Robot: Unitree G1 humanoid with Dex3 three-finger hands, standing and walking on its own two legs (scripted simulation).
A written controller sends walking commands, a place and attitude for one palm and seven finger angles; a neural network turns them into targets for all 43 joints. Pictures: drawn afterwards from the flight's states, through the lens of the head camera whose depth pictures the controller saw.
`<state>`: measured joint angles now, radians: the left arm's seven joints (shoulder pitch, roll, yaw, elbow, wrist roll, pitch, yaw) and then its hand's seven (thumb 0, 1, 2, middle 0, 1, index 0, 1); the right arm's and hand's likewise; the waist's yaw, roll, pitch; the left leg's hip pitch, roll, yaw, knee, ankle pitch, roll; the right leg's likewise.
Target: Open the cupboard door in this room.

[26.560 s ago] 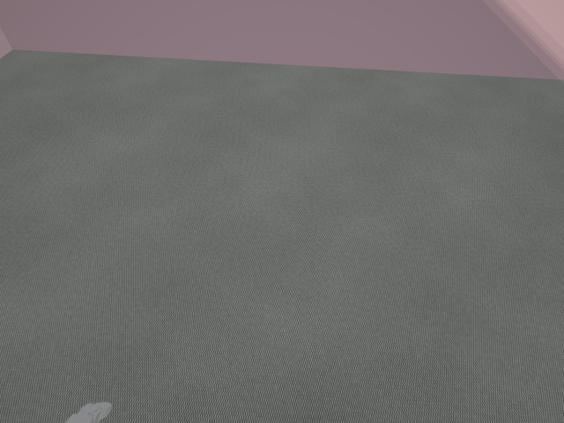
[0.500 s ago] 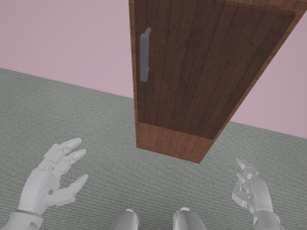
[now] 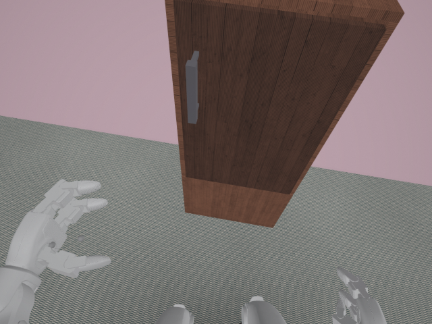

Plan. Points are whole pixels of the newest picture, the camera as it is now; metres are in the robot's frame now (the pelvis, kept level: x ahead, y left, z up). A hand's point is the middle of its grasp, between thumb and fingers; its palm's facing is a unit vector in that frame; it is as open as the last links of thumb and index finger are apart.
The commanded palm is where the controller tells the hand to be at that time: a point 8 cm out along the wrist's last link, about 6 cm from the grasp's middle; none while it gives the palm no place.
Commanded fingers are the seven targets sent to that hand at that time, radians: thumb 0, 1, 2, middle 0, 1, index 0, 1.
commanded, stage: raise the hand with hooked fingers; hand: left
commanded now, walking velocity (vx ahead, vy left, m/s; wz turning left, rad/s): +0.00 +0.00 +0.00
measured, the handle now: (194, 89) +0.58 +0.08 +0.08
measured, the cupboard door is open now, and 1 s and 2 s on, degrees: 0 0 0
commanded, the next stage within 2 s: move the hooked fingers beside the handle in 1.08 s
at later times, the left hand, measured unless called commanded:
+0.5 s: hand (59, 200) +0.29 +0.26 +0.09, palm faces -0.09 -0.99 -0.06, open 13.9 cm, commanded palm +0.27 +0.31 +0.10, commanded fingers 0.00 -0.50 0.30 -0.30 -1.20 -0.30 -1.20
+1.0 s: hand (68, 191) +0.30 +0.25 +0.10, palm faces -0.10 -0.99 -0.04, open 14.0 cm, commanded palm +0.28 +0.30 +0.10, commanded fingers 0.00 -0.50 0.30 -0.30 -1.20 -0.30 -1.20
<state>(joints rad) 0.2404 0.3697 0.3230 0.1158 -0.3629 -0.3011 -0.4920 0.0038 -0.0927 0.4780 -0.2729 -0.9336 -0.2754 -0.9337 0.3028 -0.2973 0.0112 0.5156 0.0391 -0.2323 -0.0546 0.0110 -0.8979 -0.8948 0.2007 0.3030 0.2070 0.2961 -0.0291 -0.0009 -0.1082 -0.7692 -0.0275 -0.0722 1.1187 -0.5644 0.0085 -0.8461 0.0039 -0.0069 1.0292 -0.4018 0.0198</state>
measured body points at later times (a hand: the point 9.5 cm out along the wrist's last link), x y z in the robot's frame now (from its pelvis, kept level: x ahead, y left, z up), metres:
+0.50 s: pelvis +0.01 -0.01 +0.01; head +0.06 +0.01 +0.46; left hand +0.29 +0.32 +0.10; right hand +0.18 -0.24 -0.06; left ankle -0.01 +0.11 -0.66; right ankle +0.06 -0.14 -0.66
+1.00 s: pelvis +0.01 -0.01 +0.02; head +0.07 +0.00 +0.47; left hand +0.30 +0.31 +0.10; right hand +0.16 -0.26 -0.05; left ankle -0.01 +0.11 -0.66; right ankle +0.06 -0.14 -0.66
